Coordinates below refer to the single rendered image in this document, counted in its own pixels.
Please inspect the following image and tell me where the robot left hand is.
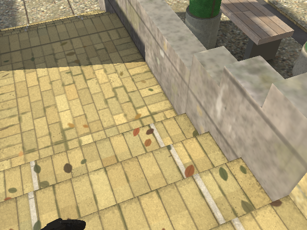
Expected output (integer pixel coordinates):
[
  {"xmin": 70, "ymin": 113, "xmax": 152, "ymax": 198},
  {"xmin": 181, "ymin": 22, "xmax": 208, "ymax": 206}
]
[{"xmin": 40, "ymin": 218, "xmax": 86, "ymax": 230}]

